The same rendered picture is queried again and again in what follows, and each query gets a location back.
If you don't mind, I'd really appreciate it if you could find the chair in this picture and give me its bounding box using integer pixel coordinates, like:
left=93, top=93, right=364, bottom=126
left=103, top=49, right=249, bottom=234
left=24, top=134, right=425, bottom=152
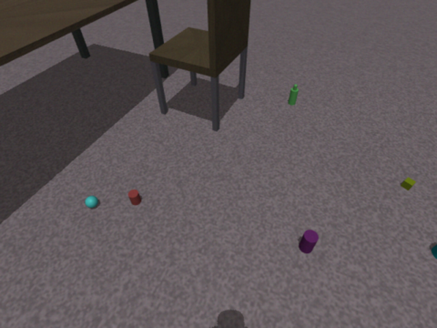
left=149, top=0, right=251, bottom=132

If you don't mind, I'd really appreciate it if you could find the table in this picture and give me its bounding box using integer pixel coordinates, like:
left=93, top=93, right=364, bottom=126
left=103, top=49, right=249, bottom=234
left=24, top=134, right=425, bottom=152
left=0, top=0, right=169, bottom=79

